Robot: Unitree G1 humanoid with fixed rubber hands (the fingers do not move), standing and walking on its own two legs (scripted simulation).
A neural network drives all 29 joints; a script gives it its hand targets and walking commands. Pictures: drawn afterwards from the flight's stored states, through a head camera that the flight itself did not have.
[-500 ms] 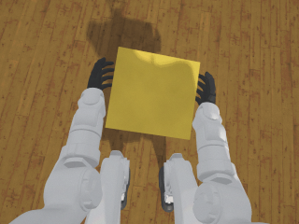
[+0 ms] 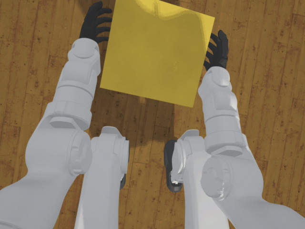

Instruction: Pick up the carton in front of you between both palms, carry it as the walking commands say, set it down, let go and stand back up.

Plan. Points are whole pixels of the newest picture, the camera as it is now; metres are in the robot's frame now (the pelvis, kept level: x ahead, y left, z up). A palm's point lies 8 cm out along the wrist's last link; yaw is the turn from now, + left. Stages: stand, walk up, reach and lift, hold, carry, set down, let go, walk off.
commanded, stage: set down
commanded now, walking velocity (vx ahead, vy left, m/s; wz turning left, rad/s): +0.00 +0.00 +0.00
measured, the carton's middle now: (150, 60) +0.51 +0.03 -0.22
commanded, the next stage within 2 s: none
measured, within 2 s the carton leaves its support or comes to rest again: rests again in 0.84 s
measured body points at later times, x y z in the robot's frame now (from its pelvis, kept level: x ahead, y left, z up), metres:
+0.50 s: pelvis +0.00 +0.01 -0.06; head +0.33 +0.06 +0.24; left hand +0.54 +0.17 -0.21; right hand +0.52 -0.13 -0.19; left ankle +0.11 +0.11 -0.40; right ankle +0.11 -0.12 -0.40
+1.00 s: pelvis +0.00 +0.00 -0.06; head +0.35 +0.04 +0.21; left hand +0.56 +0.16 -0.23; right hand +0.53 -0.15 -0.21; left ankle +0.11 +0.11 -0.40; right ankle +0.11 -0.12 -0.40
